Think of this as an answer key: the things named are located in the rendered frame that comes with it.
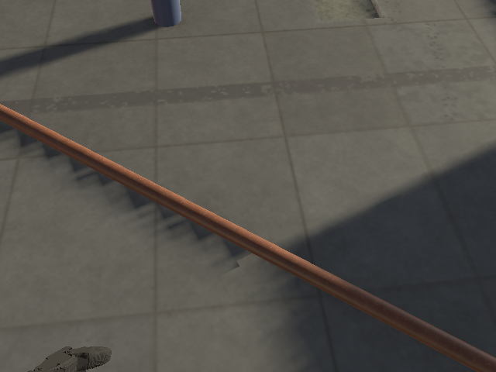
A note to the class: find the robot left hand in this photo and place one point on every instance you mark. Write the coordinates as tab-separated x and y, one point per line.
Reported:
75	360

